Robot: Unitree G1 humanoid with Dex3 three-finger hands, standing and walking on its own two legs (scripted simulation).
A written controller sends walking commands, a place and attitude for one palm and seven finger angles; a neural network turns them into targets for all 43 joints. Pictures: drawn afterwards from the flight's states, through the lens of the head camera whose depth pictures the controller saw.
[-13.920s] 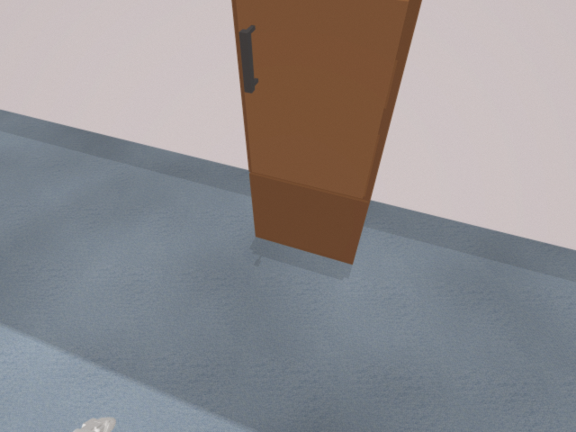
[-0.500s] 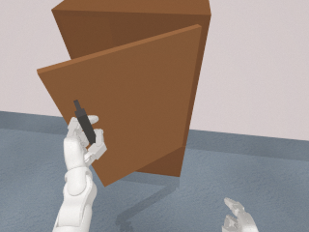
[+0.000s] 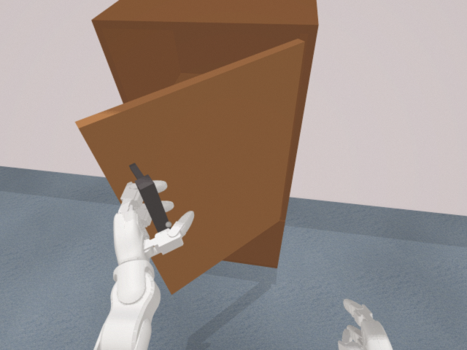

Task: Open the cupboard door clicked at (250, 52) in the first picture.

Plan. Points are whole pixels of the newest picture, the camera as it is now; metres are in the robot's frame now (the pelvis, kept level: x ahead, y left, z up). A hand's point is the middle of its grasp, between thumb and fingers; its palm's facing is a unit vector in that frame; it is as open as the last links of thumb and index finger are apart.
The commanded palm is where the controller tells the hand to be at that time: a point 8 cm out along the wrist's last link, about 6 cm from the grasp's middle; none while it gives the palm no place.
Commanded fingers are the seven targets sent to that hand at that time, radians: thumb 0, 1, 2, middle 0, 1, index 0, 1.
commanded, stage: open thumb and fingers to let go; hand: left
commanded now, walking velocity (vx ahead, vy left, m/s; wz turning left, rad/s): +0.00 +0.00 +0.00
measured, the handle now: (151, 204) +0.33 +0.17 +0.09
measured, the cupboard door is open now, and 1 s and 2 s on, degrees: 46 46 46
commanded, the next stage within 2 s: slide the hand sideways off the handle in 0.48 s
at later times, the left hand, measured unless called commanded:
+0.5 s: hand (169, 223) +0.30 +0.13 +0.09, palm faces +0.28 -0.96 +0.00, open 14.7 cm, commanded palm +0.26 +0.18 +0.08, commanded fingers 0.00 -0.50 0.30 -0.15 -0.30 -0.15 -0.30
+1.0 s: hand (160, 243) +0.26 +0.14 +0.08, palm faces -0.15 -0.99 -0.01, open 16.2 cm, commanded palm +0.23 +0.21 +0.08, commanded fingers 0.00 -0.50 0.30 -0.15 -0.30 -0.15 -0.30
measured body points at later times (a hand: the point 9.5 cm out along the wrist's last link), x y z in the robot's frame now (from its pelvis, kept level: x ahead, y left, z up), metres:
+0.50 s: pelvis +0.00 +0.02 +0.00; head +0.00 +0.00 +0.45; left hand +0.28 +0.18 +0.09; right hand +0.17 -0.20 -0.10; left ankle +0.00 +0.15 -0.72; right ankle +0.00 -0.09 -0.72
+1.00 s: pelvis +0.00 +0.03 +0.00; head +0.01 +0.01 +0.45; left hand +0.26 +0.19 +0.09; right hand +0.17 -0.20 -0.08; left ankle +0.00 +0.15 -0.72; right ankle +0.00 -0.09 -0.72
